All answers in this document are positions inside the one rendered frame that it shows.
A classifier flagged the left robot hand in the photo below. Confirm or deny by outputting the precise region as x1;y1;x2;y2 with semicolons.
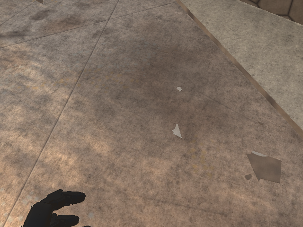
21;189;91;227

